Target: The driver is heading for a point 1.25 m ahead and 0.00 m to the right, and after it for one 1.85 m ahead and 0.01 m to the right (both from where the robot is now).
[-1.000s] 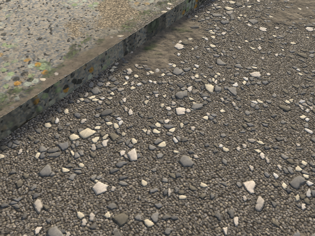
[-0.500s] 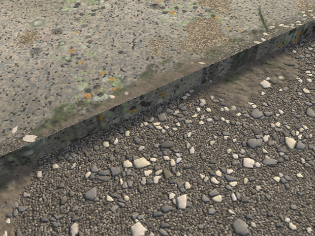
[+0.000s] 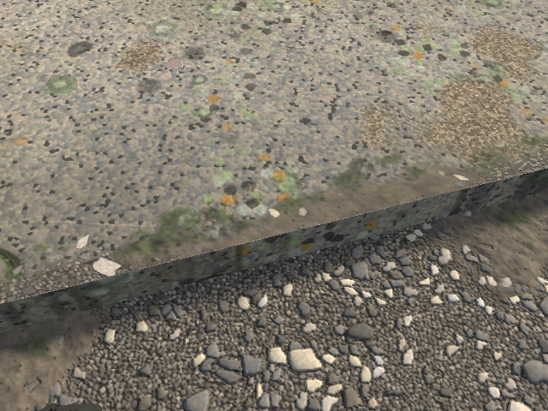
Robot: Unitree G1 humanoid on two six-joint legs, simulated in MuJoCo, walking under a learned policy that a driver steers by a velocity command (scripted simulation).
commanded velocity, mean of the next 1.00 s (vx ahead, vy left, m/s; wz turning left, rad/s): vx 0.50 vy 0.00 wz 0.23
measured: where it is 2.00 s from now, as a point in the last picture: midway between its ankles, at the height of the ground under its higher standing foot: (232, 184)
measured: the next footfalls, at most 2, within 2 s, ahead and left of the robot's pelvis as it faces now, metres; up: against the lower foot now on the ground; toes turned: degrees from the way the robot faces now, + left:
right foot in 0.22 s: +0.30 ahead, -0.13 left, +0.00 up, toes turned +9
left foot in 0.68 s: +0.49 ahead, +0.12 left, +0.00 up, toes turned +14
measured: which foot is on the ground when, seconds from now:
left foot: down 0.00-0.24, up 0.26-0.66, down 0.68-1.00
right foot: up 0.00-0.20, down 0.22-0.70, up 0.72-1.00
